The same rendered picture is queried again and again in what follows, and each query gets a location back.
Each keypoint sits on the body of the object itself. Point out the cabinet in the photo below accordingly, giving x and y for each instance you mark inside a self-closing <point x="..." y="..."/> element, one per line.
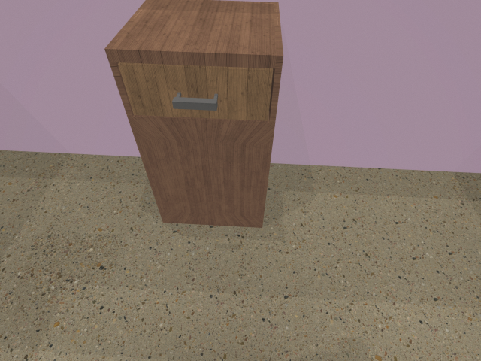
<point x="204" y="171"/>

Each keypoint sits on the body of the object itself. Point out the handle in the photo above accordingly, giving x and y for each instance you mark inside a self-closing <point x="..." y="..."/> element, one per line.
<point x="195" y="103"/>

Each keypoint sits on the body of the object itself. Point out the drawer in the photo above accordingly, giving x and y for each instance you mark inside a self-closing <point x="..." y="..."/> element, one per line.
<point x="243" y="93"/>

